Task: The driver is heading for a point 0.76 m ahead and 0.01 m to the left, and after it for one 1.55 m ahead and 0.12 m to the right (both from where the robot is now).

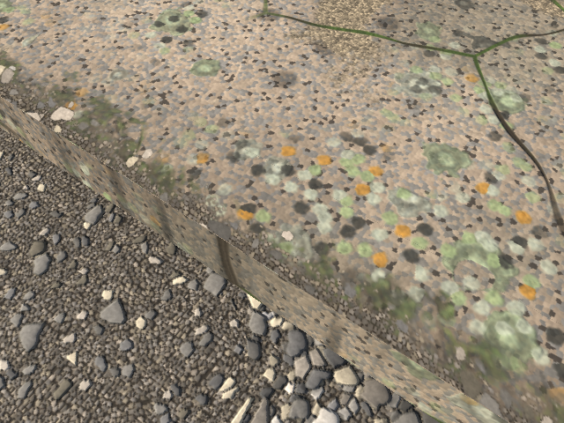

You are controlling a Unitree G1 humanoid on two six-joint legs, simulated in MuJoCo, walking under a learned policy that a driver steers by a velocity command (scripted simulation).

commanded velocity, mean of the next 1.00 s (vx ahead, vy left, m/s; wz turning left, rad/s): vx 0.36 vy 0.00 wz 0.25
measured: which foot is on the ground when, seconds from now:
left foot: down 0.00-0.44, up 0.46-0.82, down 0.84-1.00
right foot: up 0.00-0.42, down 0.44-1.00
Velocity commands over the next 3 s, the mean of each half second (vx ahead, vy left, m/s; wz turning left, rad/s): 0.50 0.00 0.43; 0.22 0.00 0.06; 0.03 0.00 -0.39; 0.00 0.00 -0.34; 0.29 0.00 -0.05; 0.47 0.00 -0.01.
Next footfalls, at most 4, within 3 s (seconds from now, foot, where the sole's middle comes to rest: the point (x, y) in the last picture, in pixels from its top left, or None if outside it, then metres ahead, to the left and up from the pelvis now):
0.44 right None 0.41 -0.08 -0.76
0.84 left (234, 411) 0.46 0.13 -0.76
1.40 right None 0.37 -0.09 -0.76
1.90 left None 0.38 0.14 -0.76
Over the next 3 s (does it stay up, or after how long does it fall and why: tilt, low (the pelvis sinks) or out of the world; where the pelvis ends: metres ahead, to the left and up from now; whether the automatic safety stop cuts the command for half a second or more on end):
stays up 0.41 0.00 0.01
